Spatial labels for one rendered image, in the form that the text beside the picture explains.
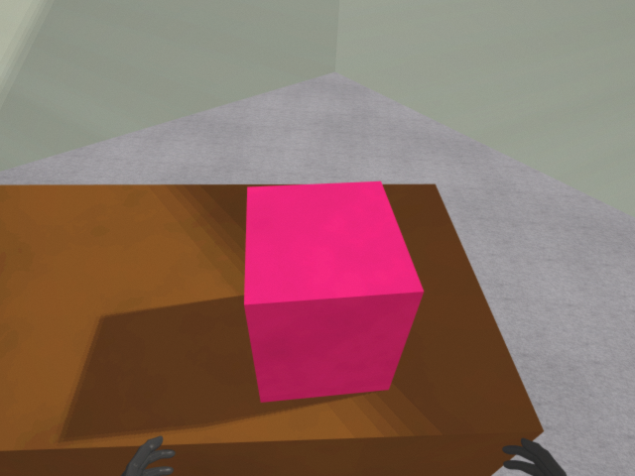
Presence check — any carton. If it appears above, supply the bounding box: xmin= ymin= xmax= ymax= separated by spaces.
xmin=244 ymin=181 xmax=424 ymax=403

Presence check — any left robot hand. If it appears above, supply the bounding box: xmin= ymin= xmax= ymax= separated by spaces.
xmin=121 ymin=436 xmax=176 ymax=476

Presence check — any pedestal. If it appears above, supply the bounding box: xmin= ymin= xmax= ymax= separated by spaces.
xmin=0 ymin=184 xmax=544 ymax=476

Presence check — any right robot hand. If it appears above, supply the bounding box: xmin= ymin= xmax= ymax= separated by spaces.
xmin=502 ymin=438 xmax=567 ymax=476

